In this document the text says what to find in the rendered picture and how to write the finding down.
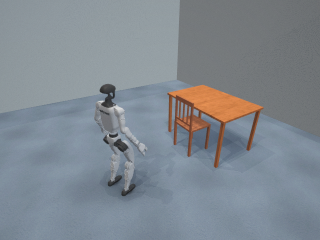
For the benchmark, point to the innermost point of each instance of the right robot thigh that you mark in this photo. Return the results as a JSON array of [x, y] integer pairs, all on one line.
[[127, 150]]

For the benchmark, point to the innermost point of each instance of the robot left upper arm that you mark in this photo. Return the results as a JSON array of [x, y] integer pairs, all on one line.
[[97, 116]]

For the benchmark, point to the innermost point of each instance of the right robot forearm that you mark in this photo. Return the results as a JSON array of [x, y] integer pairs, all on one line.
[[132, 139]]

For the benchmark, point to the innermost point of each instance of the left robot hand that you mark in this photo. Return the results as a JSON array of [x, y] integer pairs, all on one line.
[[104, 131]]

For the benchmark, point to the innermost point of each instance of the left robot forearm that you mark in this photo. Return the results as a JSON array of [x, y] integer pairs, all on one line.
[[100, 124]]

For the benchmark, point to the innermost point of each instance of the table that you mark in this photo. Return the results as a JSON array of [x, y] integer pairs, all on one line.
[[220, 106]]

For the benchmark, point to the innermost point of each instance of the robot right upper arm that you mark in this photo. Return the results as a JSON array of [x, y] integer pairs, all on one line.
[[120, 113]]

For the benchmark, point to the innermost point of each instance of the right robot hand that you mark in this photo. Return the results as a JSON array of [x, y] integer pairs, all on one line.
[[141, 149]]

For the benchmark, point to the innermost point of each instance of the robot thigh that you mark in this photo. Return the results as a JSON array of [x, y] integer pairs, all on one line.
[[127, 150], [116, 156]]

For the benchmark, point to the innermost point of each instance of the chair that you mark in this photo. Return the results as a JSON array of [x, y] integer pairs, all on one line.
[[190, 123]]

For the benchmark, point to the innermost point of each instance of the left robot thigh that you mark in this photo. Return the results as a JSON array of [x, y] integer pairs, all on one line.
[[116, 156]]

